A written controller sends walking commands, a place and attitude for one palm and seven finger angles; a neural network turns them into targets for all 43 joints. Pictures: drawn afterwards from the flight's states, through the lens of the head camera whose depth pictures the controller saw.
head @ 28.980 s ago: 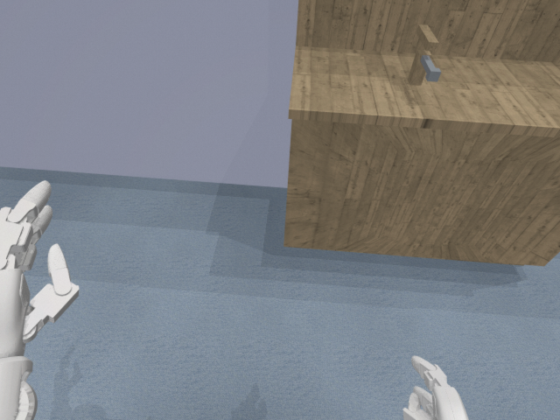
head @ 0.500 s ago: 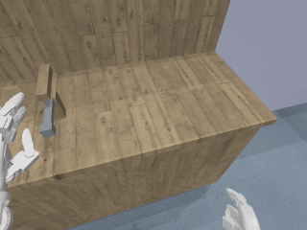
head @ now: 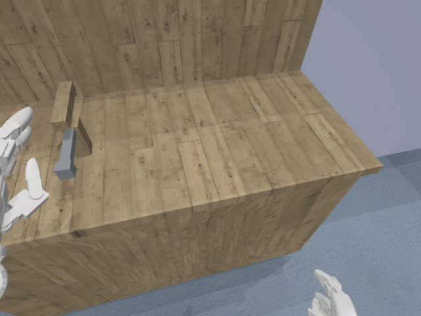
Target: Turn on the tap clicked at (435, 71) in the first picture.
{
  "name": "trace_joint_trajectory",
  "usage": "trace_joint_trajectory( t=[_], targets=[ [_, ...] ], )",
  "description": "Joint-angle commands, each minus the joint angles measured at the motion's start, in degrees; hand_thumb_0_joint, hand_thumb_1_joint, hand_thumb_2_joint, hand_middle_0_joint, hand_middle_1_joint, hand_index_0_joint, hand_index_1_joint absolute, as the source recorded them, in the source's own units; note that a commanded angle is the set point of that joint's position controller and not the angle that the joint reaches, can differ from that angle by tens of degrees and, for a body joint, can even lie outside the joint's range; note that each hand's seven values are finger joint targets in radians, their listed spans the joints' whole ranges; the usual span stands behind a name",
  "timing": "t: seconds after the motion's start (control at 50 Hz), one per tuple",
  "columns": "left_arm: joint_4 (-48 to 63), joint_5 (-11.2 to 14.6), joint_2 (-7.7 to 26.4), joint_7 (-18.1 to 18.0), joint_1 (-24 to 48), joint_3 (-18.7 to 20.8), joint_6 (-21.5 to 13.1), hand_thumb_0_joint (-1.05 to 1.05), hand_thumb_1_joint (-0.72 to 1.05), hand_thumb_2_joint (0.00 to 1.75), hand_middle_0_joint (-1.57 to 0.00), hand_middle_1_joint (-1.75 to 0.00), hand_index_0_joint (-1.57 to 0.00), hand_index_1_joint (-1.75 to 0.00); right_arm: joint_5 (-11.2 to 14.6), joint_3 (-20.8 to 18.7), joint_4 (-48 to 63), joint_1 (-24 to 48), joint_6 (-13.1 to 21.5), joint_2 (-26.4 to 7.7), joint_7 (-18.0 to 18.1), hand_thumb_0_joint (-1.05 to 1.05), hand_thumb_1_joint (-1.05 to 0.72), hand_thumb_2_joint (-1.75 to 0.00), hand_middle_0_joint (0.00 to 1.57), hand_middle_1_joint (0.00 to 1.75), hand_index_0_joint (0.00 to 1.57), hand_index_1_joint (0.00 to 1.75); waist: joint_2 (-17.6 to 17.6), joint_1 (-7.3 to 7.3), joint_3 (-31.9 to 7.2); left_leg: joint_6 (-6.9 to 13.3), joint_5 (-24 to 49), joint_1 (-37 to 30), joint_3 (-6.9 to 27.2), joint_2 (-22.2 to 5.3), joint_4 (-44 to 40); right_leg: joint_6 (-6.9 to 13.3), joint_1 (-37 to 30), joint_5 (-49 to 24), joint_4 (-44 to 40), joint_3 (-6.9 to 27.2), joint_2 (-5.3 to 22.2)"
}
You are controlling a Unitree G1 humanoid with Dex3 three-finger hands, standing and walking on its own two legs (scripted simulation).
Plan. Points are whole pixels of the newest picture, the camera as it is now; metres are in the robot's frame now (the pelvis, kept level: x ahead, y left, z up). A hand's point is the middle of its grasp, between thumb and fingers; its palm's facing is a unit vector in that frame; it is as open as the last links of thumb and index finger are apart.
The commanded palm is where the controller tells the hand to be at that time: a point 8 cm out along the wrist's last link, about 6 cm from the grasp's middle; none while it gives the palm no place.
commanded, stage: come to a stop and stand still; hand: left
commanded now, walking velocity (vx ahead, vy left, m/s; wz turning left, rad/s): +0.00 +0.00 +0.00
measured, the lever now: (65, 169) +0.34 +0.32 +0.07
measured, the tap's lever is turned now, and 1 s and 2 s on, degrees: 0 0 0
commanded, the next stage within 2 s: look again from close up in 0.86 s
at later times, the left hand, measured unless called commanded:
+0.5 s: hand out of the picture +0.20 +0.34 +0.17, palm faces +0.44 -0.85 -0.31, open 7.4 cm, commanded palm +0.14 +0.36 +0.18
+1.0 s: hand out of the picture +0.22 +0.34 +0.16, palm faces +0.38 -0.86 -0.35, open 7.4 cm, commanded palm +0.16 +0.38 +0.18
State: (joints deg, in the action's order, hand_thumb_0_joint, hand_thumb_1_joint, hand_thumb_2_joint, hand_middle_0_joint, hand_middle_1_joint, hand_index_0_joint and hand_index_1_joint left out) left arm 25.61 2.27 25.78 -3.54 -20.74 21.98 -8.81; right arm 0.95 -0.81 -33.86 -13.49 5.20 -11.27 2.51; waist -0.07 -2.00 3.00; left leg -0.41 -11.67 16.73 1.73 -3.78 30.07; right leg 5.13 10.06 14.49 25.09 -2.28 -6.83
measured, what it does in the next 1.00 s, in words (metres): shifts its weight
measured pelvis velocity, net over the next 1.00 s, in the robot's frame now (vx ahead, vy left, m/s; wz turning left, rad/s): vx -0.01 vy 0.10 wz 0.00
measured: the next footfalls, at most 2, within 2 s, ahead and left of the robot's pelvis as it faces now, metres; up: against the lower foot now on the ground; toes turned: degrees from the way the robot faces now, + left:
none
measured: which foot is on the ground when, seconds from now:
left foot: down 0.00-1.00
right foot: down 0.00-1.00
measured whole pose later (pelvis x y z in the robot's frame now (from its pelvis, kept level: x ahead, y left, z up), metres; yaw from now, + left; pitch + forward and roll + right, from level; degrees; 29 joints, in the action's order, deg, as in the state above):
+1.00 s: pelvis -0.01 +0.10 +0.01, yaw +0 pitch -1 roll -2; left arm 26.5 1.2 20.5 -6.1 -23.2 19.7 -11.3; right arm 0.7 1.2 -32.8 -11.4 6.9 -10.9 1.2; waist 1.8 -1.1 3.1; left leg 4.6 -10.0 14.1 -2.2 2.7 25.2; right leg -1.7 8.2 12.3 21.7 0.9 0.0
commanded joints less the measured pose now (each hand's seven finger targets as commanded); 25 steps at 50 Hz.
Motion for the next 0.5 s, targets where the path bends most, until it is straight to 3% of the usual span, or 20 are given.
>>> trace_joint_trajectory(
  t=[0.0, 0.02, 0.04, 0.08, 0.1, 0.12, 0.14, 0.18, 0.2, 0.24, 0.3, 0.36, 0.4, 0.42, 0.48],
  targets=[
    [-5.5, 1.9, 0.4, 1.1, 1.6, 2.3, -6.5, 0.00, 0.90, 0.90, -0.20, -0.30, -0.20, -0.30, 0.9, -3.5, 9.4, 3.0, 5.9, -8.0, -1.5, 0.00, -0.90, -0.90, 0.20, 0.30, 0.20, 0.30, -9.2, -0.66, -12.6, 3.3, 15.9, -10.2, -4.6, 0.8, -0.8, -9.5, -3.7, -40.5, 1.3, 11.4, 12.7],
    [3.6, 1.7, 2.4, 0.6, 3.4, 2.4, -6.7, 0.00, 0.90, 0.90, -0.20, -0.30, -0.20, -0.30, 1.0, -3.8, 10.2, 2.7, 5.5, -8.9, -2.4, 0.00, -0.90, -0.90, 0.20, 0.30, 0.20, 0.30, -9.3, -0.28, -15.4, 4.2, 19.1, -9.7, -3.0, -1.1, -1.3, -9.8, -5.5, -35.0, 4.2, 9.8, 12.2],
    [8.1, 1.8, 2.6, 0.0, 3.2, 1.8, -6.8, 0.00, 0.90, 0.90, -0.20, -0.30, -0.20, -0.30, 1.3, -3.2, 11.0, 4.5, 5.6, -8.2, -3.2, 0.00, -0.90, -0.90, 0.20, 0.30, 0.20, 0.30, -5.6, -0.77, -15.3, 4.2, 20.2, -8.5, -1.8, -1.6, -0.5, -9.9, -5.4, -29.7, 3.6, 8.9, 11.5],
    [10.4, 1.6, 3.3, -0.9, -0.9, 2.1, -6.2, 0.00, 0.90, 0.90, -0.20, -0.30, -0.20, -0.30, 1.2, -2.8, 11.7, 5.6, 5.9, -7.6, -3.5, 0.00, -0.90, -0.90, 0.20, 0.30, 0.20, 0.30, 3.2, -0.98, -12.7, 3.1, 13.6, -6.4, -1.6, -0.1, 0.2, -9.2, -3.3, -23.3, -1.3, 9.8, 11.4],
    [10.1, 1.8, 4.5, -1.9, -4.7, 3.9, -6.0, 0.00, 0.90, 0.90, -0.20, -0.30, -0.20, -0.30, 1.4, -2.3, 11.2, 6.7, 5.8, -7.2, -3.4, 0.00, -0.90, -0.90, 0.20, 0.30, 0.20, 0.30, 4.5, -0.97, -11.9, 2.9, 10.6, -6.8, -1.9, 0.4, 0.0, -8.1, -2.0, -21.7, -2.3, 9.6, 11.5],
    [11.3, 1.7, 5.6, -2.2, -3.7, 5.4, -6.2, 0.00, 0.90, 0.90, -0.20, -0.30, -0.20, -0.30, 1.0, -2.5, 11.4, 6.3, 5.5, -7.5, -2.9, 0.00, -0.90, -0.90, 0.20, 0.30, 0.20, 0.30, 7.5, -0.50, -11.9, 2.7, 6.6, -5.5, -1.5, 1.1, 0.1, -7.1, -1.5, -16.9, -3.5, 10.3, 12.4],
    [12.3, 1.9, 7.1, -2.5, -2.8, 7.1, -6.5, 0.00, 0.90, 0.90, -0.20, -0.30, -0.20, -0.30, 0.7, -2.2, 11.6, 6.9, 5.6, -7.2, -2.2, 0.00, -0.90, -0.90, 0.20, 0.30, 0.20, 0.30, 8.0, -0.31, -10.6, 2.3, 3.1, -5.2, -1.2, 1.8, 0.0, -6.0, 0.7, -11.6, -5.3, 11.8, 13.2],
    [12.2, 2.1, 8.7, -3.0, -1.5, 9.3, -6.9, 0.00, 0.90, 0.90, -0.20, -0.30, -0.20, -0.30, 0.2, -1.7, 11.4, 7.3, 5.6, -6.8, -0.8, 0.00, -0.90, -0.90, 0.20, 0.30, 0.20, 0.30, 6.0, 0.33, -8.0, 2.1, -1.6, -6.6, -0.1, 2.1, -1.4, -3.5, 6.4, 1.5, -8.5, 13.3, 13.5],
    [14.2, 2.0, 10.9, -3.4, -1.0, 11.1, -7.1, 0.00, 0.90, 0.90, -0.20, -0.30, -0.20, -0.30, 0.1, -1.5, 11.1, 8.2, 5.3, -6.9, -0.2, 0.00, -0.90, -0.90, 0.20, 0.30, 0.20, 0.30, 2.0, 0.31, -6.8, 2.1, -1.5, -8.6, 0.2, 1.3, -3.2, -2.9, 8.5, 3.8, -8.4, 12.7, 12.7],
    [13.3, 1.8, 7.9, -3.4, 1.9, 8.7, -7.5, 0.00, 0.90, 0.90, -0.20, -0.30, -0.20, -0.30, -0.1, -1.2, 11.1, 7.8, 5.4, -6.6, 0.4, 0.00, -0.90, -0.90, 0.20, 0.30, 0.20, 0.30, -1.9, 0.80, -6.0, 2.8, -5.4, -7.2, 1.8, 0.2, -6.2, -3.3, 7.7, 7.3, -8.2, 11.4, 11.0],
    [12.3, 0.7, 5.7, -3.1, 5.7, 5.7, -7.6, 0.00, 0.90, 0.90, -0.20, -0.30, -0.20, -0.30, 0.0, -0.6, 10.5, 7.8, 6.2, -6.8, 0.5, 0.00, -0.90, -0.90, 0.20, 0.30, 0.20, 0.30, -4.4, 0.74, -4.3, 3.1, -9.9, -5.9, 4.3, -1.5, -11.1, -3.8, 6.0, 5.8, -6.6, 8.6, 8.3],
    [10.7, -0.9, 2.4, -3.1, 8.3, 1.7, -7.5, 0.00, 0.90, 0.90, -0.20, -0.30, -0.20, -0.30, 0.0, -0.7, 10.1, 6.7, 7.2, -7.5, 0.1, 0.00, -0.90, -0.90, 0.20, 0.30, 0.20, 0.30, -8.0, 0.67, -5.0, 4.0, -19.3, -0.4, 7.2, -4.3, -16.7, -4.5, 0.4, 3.7, -1.2, 5.5, 7.2],
    [11.6, -1.5, 1.6, -3.1, 7.9, 0.5, -7.3, 0.00, 0.90, 0.90, -0.20, -0.30, -0.20, -0.30, 0.2, -0.4, 10.3, 7.3, 7.6, -7.0, -0.5, 0.00, -0.90, -0.90, 0.20, 0.30, 0.20, 0.30, -10.8, 0.44, -5.2, 3.9, -21.0, -0.2, 8.5, -5.2, -18.9, -4.7, -0.1, 1.9, 1.4, 4.3, 6.5],
    [10.9, -1.8, 1.6, -3.3, 8.0, 0.4, -7.2, 0.00, 0.90, 0.90, -0.20, -0.30, -0.20, -0.30, -0.2, -0.5, 9.9, 6.3, 7.5, -7.5, -0.6, 0.00, -0.90, -0.90, 0.20, 0.30, 0.20, 0.30, -9.5, 0.69, -4.9, 4.1, -22.1, 1.5, 9.6, -5.6, -19.4, -4.8, -0.7, 1.6, 1.6, 4.1, 6.6],
    [12.5, -2.3, 2.7, -3.6, 6.4, 1.7, -7.1, 0.00, 0.90, 0.90, -0.20, -0.30, -0.20, -0.30, -0.4, -0.7, 10.1, 5.9, 7.3, -7.1, -1.1, 0.00, -0.90, -0.90, 0.20, 0.30, 0.20, 0.30, -6.2, 0.53, -6.6, 3.4, -19.6, 0.4, 8.8, -5.1, -18.0, -4.6, -1.9, 0.6, -0.7, 4.3, 7.0]
  ],
)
